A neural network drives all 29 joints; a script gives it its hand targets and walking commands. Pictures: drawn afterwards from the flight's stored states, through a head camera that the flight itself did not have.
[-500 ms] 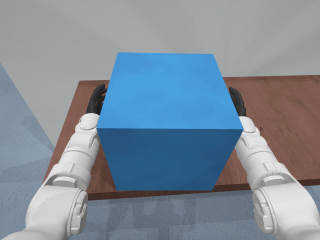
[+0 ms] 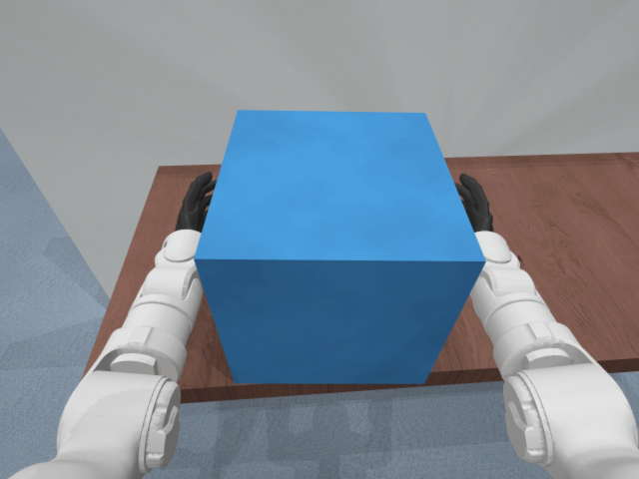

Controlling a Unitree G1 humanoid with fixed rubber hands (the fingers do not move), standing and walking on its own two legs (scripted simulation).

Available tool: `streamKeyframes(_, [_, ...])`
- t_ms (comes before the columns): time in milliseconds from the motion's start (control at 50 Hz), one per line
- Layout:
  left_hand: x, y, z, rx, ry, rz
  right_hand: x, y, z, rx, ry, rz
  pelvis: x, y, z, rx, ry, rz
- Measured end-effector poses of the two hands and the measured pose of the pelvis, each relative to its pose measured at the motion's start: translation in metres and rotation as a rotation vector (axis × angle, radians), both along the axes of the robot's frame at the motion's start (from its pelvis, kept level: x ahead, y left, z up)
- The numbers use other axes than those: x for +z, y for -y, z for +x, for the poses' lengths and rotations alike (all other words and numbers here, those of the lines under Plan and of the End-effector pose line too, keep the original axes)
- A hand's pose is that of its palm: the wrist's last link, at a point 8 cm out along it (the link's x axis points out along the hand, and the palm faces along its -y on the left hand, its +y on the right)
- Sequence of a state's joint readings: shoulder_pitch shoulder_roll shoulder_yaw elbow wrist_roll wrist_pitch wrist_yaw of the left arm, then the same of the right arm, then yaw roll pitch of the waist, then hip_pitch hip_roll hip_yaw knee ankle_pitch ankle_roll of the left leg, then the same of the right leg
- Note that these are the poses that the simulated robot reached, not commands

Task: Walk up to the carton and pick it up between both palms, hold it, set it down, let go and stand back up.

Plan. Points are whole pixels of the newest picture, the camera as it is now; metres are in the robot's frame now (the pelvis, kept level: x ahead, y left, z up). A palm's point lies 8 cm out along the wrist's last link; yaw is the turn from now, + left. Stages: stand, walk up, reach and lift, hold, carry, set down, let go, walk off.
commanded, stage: reach and lift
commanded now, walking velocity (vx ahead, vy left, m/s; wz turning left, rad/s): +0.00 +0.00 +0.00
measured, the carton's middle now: (330, 246) +0.44 +0.01 +0.07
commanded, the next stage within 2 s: none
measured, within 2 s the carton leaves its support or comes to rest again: leaves its support in 0.98 s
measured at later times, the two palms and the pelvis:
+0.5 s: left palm (193, 232) +0.41 +0.19 +0.12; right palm (475, 232) +0.42 -0.17 +0.12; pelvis +0.00 +0.00 +0.00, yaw +0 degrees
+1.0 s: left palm (189, 233) +0.40 +0.19 +0.12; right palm (482, 239) +0.40 -0.17 +0.13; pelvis +0.02 +0.01 +0.01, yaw +1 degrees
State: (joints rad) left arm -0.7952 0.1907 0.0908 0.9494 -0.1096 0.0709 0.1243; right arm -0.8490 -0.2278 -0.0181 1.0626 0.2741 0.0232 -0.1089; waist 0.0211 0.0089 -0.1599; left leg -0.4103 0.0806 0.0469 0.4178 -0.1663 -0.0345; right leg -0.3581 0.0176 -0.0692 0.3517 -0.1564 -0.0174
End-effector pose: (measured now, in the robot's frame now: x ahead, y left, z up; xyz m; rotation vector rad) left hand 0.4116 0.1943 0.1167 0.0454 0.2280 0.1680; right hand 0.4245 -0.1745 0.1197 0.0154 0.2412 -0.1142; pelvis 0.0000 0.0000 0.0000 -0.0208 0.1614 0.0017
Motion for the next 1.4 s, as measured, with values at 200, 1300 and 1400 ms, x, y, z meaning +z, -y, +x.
streamKeyframes(200, [0.0, 0.0, 0.0, -0.003, 0.01, -0.001, 0.001, 0.0, 0.0, 0.001, 0.006, -0.006, 0.0, 0.001, 0.0, 0.004, -0.001, 0.001])
streamKeyframes(1300, [0.038, 0.002, -0.025, -0.065, 0.069, 0.046, 0.017, 0.001, -0.041, 0.01, 0.102, -0.022, 0.007, -0.014, 0.014, 0.023, 0.187, 0.011])
streamKeyframes(1400, [0.053, -0.003, -0.031, -0.05, 0.079, 0.033, 0.034, -0.004, -0.042, 0.018, 0.114, -0.021, 0.007, -0.014, 0.008, 0.022, 0.198, 0.013])
